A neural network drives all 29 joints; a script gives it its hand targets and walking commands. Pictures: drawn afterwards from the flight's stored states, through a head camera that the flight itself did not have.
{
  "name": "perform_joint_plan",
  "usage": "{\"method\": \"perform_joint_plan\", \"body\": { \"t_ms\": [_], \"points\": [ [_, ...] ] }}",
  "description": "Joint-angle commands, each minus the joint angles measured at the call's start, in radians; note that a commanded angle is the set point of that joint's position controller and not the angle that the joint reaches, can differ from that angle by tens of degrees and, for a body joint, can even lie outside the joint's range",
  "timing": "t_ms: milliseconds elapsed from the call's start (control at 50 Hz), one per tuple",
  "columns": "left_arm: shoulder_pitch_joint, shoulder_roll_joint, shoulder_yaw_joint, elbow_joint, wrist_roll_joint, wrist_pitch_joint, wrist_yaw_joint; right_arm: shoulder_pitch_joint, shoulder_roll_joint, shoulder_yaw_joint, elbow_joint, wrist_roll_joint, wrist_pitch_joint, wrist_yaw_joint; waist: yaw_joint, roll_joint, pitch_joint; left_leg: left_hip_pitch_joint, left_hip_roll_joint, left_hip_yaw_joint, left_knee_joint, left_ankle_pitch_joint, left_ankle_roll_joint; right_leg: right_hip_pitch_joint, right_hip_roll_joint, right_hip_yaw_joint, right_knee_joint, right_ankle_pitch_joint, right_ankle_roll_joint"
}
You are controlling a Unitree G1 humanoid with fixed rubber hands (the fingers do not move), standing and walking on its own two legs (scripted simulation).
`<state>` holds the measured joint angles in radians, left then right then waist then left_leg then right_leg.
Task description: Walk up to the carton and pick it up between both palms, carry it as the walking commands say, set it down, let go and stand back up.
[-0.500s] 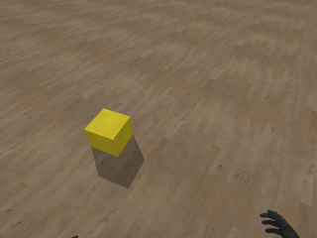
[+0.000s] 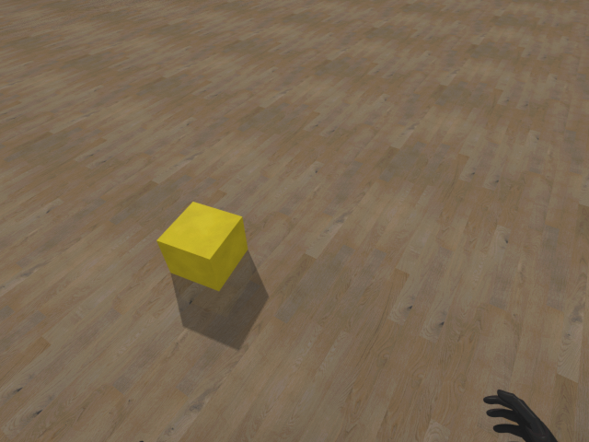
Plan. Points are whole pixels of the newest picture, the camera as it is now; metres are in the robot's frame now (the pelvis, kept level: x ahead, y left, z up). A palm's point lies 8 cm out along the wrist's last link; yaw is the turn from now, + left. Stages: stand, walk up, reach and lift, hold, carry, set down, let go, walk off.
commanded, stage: walk up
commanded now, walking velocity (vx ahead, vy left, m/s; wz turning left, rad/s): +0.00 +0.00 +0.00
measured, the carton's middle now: (205, 245) +1.04 +0.40 -0.65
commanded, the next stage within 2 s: none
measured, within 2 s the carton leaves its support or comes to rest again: neither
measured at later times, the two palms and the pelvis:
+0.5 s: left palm out of the picture +0.13 +0.42 -0.09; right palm (482, 421) +0.19 -0.22 -0.05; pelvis +0.07 +0.09 +0.00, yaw +5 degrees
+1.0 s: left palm (6, 410) +0.22 +0.44 -0.07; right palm (438, 337) +0.31 -0.20 -0.05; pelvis +0.18 +0.11 +0.01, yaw +8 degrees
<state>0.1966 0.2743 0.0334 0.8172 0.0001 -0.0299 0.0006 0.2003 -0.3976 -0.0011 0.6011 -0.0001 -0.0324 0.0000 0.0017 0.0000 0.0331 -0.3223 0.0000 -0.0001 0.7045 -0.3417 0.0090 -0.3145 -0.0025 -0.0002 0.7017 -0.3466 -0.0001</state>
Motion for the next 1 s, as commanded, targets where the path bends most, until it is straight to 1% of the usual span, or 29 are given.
{"method": "perform_joint_plan", "body": {
  "t_ms": [0, 20, 40, 60, 80, 100, 120, 160, 220, 260, 300, 320, 340, 360, 380, 400, 440, 480, 560, 660, 700, 740, 760, 780, 800, 820, 840, 940, 980],
  "points": [
    [-0.097, 0.281, 0.054, -0.054, 0.015, -0.025, -0.005, -0.044, -0.174, -0.073, 0.039, -0.019, -0.036, -0.009, -0.006, -0.029, -0.05, 0.059, 0.087, -0.1, -0.148, 0.126, 0.053, -0.013, -0.099, 0.132, -0.189, 0.089, -0.082],
    [-0.1, 0.277, 0.051, -0.052, 0.014, -0.025, -0.006, -0.046, -0.171, -0.07, 0.04, -0.019, -0.037, -0.009, -0.005, -0.034, -0.034, 0.054, 0.089, -0.099, -0.157, 0.131, 0.053, -0.013, -0.1, 0.128, -0.204, 0.08, -0.079],
    [0.03, 0.404, 0.132, -0.105, 0.036, -0.054, -0.026, 0.049, -0.263, -0.116, -0.016, -0.046, -0.032, 0.036, 0.043, -0.023, -0.107, -0.137, 0.074, -0.18, -0.099, -0.227, 0.107, 0.143, -0.121, 0.155, -0.168, -0.29, -0.114],
    [0.109, 0.452, 0.15, -0.082, 0.048, -0.069, -0.021, -0.006, -0.241, -0.116, -0.023, -0.048, -0.026, 0.048, 0.081, -0.096, -0.035, -0.379, 0.036, -0.141, 0.009, -0.329, 0.092, 0.251, -0.213, 0.335, -0.27, -0.549, -0.163],
    [0.147, 0.483, 0.162, -0.084, 0.052, -0.081, -0.017, -0.028, -0.218, -0.115, -0.049, -0.052, -0.018, 0.05, 0.108, -0.222, 0.015, -0.527, 0.005, -0.023, 0.221, -0.191, 0.05, 0.307, -0.374, 0.529, -0.425, -0.666, -0.233],
    [0.128, 0.481, 0.162, -0.102, 0.05, -0.088, -0.014, -0.056, -0.22, -0.113, -0.062, -0.06, -0.019, 0.049, 0.112, -0.169, 0.06, -0.59, 0.063, -0.098, 0.32, -0.141, 0.035, 0.277, -0.447, 0.573, -0.458, -0.598, -0.265],
    [0.103, 0.46, 0.163, -0.118, 0.044, -0.095, -0.013, -0.026, -0.23, -0.115, -0.064, -0.05, -0.027, 0.051, 0.093, -0.097, 0.077, -0.574, 0.079, -0.12, 0.327, -0.111, 0.028, 0.278, -0.42, 0.526, -0.418, -0.476, -0.262],
    [0.127, 0.428, 0.155, -0.107, 0.054, -0.096, -0.015, -0.017, -0.228, -0.122, -0.051, -0.035, -0.042, 0.065, 0.09, -0.068, 0.053, -0.501, 0.099, -0.099, 0.197, -0.128, 0.015, 0.258, -0.36, 0.355, -0.369, -0.244, -0.242],
    [0.1, 0.442, 0.16, -0.122, 0.06, -0.088, -0.025, 0.02, -0.204, -0.125, -0.037, -0.029, -0.035, 0.091, 0.077, -0.22, -0.034, -0.335, 0.068, -0.003, 0.133, -0.072, 0.012, 0.171, -0.294, 0.186, -0.336, -0.206, -0.206],
    [-0.004, 0.444, 0.158, -0.151, 0.061, -0.081, -0.031, 0.107, -0.211, -0.142, -0.027, -0.021, -0.03, 0.096, 0.011, -0.258, -0.051, -0.168, 0.067, 0.04, 0.052, 0.028, 0.007, 0.042, -0.253, 0.088, -0.305, -0.234, -0.168],
    [-0.072, 0.387, 0.14, -0.167, 0.063, -0.07, -0.03, 0.268, -0.223, -0.168, 0.036, -0.021, -0.032, 0.082, -0.086, -0.078, -0.096, 0.16, 0.01, 0.121, -0.048, 0.141, 0.003, -0.167, -0.176, -0.039, -0.08, -0.253, -0.122],
    [-0.058, 0.322, 0.114, -0.172, 0.06, -0.068, -0.027, 0.397, -0.267, -0.189, 0.074, -0.029, -0.039, 0.063, -0.151, 0.086, -0.146, 0.363, -0.014, 0.027, -0.082, 0.007, 0.045, -0.313, -0.109, -0.115, 0.222, -0.163, -0.09],
    [-0.063, 0.236, 0.089, -0.199, 0.045, -0.068, -0.029, 0.483, -0.352, -0.203, 0.071, -0.051, -0.046, 0.04, -0.192, 0.352, -0.124, 0.403, 0.171, -0.449, -0.312, -0.358, 0.135, -0.552, -0.022, -0.128, 0.557, -0.26, -0.04],
    [-0.049, 0.294, 0.098, -0.201, 0.029, -0.06, -0.022, 0.367, -0.392, -0.192, 0.011, -0.041, -0.054, 0.033, -0.119, 0.284, -0.058, 0.247, 0.296, -0.806, -0.5, -0.613, 0.212, -0.596, -0.012, 0.015, 0.639, -0.188, -0.025],
    [-0.021, 0.369, 0.116, -0.169, 0.029, -0.051, -0.022, 0.232, -0.387, -0.181, -0.023, -0.022, -0.05, 0.034, -0.077, 0.114, 0.031, 0.106, 0.311, -0.807, -0.524, -0.67, 0.218, -0.536, -0.06, 0.073, 0.59, -0.129, -0.033],
    [0.017, 0.38, 0.115, -0.151, 0.017, -0.047, -0.028, 0.167, -0.383, -0.176, -0.019, -0.02, -0.047, 0.034, -0.035, 0.078, 0.08, 0.006, 0.292, -0.759, -0.504, -0.633, 0.218, -0.458, -0.087, 0.068, 0.561, -0.093, -0.032],
    [0.079, 0.379, 0.128, -0.136, 0.008, -0.05, -0.036, 0.124, -0.331, -0.15, -0.023, -0.031, -0.044, 0.038, 0.016, 0.115, 0.09, -0.135, 0.205, -0.574, -0.483, -0.498, 0.193, -0.293, -0.077, 0.024, 0.401, -0.103, -0.021],
    [0.097, 0.359, 0.134, -0.13, 0.014, -0.049, -0.045, 0.166, -0.308, -0.144, -0.016, -0.036, -0.04, 0.046, -0.008, 0.154, 0.068, -0.115, 0.151, -0.48, -0.481, -0.422, 0.184, -0.23, -0.038, -0.029, 0.292, -0.109, -0.009],
    [0.026, 0.352, 0.128, -0.167, 0.023, -0.053, -0.047, 0.249, -0.316, -0.149, -0.007, -0.036, -0.045, 0.056, -0.054, 0.134, 0.053, 0.024, 0.194, -0.504, -0.481, -0.314, 0.221, -0.263, -0.027, -0.019, 0.148, -0.094, -0.007],
    [0.02, 0.342, 0.13, -0.181, 0.026, -0.059, -0.044, 0.268, -0.305, -0.149, -0.014, -0.033, -0.04, 0.06, -0.069, 0.131, -0.02, 0.143, 0.181, -0.447, -0.435, -0.179, 0.195, -0.216, -0.002, -0.034, 0.034, -0.065, -0.015],
    [0.041, 0.328, 0.124, -0.175, 0.025, -0.071, -0.038, 0.256, -0.291, -0.142, -0.015, -0.032, -0.034, 0.061, -0.055, 0.144, -0.041, 0.14, 0.172, -0.401, -0.377, -0.089, 0.204, -0.157, 0.007, -0.038, -0.077, -0.055, -0.023],
    [0.104, 0.32, 0.125, -0.16, 0.028, -0.086, -0.029, 0.208, -0.268, -0.129, -0.033, -0.016, -0.023, 0.066, 0.006, 0.083, -0.086, 0.021, 0.122, -0.291, -0.249, 0.011, 0.17, 0.083, 0.046, -0.08, -0.288, 0.08, -0.042],
    [0.186, 0.358, 0.137, -0.149, 0.04, -0.096, -0.018, 0.192, -0.213, -0.111, -0.051, -0.014, -0.025, 0.062, 0.053, 0.011, -0.138, -0.12, 0.091, -0.236, -0.113, 0.049, 0.125, 0.295, -0.01, 0.017, -0.31, 0.103, -0.074],
    [0.279, 0.453, 0.168, -0.135, 0.049, -0.1, -0.007, 0.195, -0.158, -0.09, -0.073, -0.008, -0.034, 0.059, 0.112, -0.202, -0.193, -0.346, -0.009, -0.129, 0.151, -0.046, 0.055, 0.461, -0.241, 0.34, -0.372, -0.129, -0.155],
    [0.262, 0.495, 0.171, -0.138, 0.034, -0.099, -0.002, 0.156, -0.19, -0.093, -0.075, -0.017, -0.038, 0.049, 0.106, -0.206, -0.113, -0.53, -0.046, -0.067, 0.293, -0.162, 0.036, 0.457, -0.42, 0.54, -0.423, -0.254, -0.246],
    [0.202, 0.473, 0.16, -0.161, 0.022, -0.099, 0.002, 0.144, -0.238, -0.107, -0.066, -0.03, -0.044, 0.043, 0.076, -0.102, -0.072, -0.564, 0.036, -0.121, 0.372, -0.107, 0.032, 0.407, -0.433, 0.517, -0.397, -0.274, -0.287],
    [0.181, 0.458, 0.159, -0.177, 0.021, -0.098, 0.003, 0.139, -0.247, -0.114, -0.061, -0.027, -0.052, 0.049, 0.065, -0.078, -0.05, -0.557, 0.065, -0.117, 0.343, -0.075, 0.022, 0.366, -0.41, 0.432, -0.392, -0.236, -0.291],
    [0.073, 0.463, 0.137, -0.194, 0.041, -0.08, -0.028, 0.236, -0.224, -0.138, -0.029, -0.022, -0.051, 0.09, -0.002, -0.23, -0.045, -0.14, 0.052, 0.013, -0.012, -0.033, 0.019, 0.009, -0.28, 0.091, -0.324, -0.212, -0.208],
    [0.042, 0.395, 0.106, -0.193, 0.043, -0.069, -0.032, 0.36, -0.238, -0.159, 0.026, -0.031, -0.063, 0.075, -0.078, -0.077, -0.115, 0.175, -0.014, 0.058, -0.117, 0.058, 0.022, -0.167, -0.203, -0.011, -0.095, -0.241, -0.147]
  ]
}}
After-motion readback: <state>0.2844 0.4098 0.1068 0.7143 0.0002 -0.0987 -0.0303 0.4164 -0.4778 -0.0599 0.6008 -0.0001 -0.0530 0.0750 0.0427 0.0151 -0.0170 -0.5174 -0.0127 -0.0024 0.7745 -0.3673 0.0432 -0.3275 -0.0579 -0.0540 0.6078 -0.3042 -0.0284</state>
